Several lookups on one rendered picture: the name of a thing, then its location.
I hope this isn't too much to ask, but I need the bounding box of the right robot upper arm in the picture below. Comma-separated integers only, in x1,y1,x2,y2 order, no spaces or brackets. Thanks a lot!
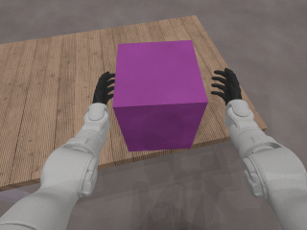
242,147,307,230

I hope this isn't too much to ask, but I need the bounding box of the table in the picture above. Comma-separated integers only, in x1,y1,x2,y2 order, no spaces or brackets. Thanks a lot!
0,15,267,203

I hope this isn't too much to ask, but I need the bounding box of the left robot upper arm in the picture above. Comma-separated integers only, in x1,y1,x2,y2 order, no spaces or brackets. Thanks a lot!
0,147,99,230

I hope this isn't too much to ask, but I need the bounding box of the carton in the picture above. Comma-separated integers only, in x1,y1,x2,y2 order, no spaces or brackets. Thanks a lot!
112,40,208,152

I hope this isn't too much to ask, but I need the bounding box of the robot right forearm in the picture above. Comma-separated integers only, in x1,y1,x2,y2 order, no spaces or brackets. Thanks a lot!
224,99,307,182

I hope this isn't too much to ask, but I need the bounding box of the left robot hand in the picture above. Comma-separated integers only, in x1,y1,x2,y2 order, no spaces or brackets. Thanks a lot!
92,71,116,105

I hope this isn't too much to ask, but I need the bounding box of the right robot hand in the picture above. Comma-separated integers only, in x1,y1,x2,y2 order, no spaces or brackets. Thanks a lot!
211,67,242,106

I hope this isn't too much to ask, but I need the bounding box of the robot left forearm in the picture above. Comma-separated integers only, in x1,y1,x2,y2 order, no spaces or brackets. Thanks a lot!
40,103,110,186

